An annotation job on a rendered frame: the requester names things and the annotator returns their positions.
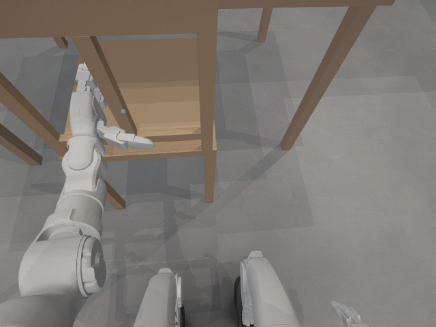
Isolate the right robot hand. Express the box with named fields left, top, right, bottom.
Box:
left=330, top=301, right=370, bottom=327

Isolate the left robot thigh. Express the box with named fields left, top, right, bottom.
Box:
left=134, top=272, right=183, bottom=327

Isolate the left robot hand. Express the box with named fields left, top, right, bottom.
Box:
left=69, top=63, right=154, bottom=151

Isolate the robot right shin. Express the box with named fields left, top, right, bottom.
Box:
left=241, top=251, right=272, bottom=325

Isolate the chair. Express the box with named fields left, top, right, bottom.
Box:
left=0, top=0, right=219, bottom=210

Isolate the robot left forearm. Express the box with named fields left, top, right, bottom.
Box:
left=18, top=135, right=108, bottom=296

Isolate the left robot upper arm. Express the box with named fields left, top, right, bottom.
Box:
left=0, top=235, right=106, bottom=327

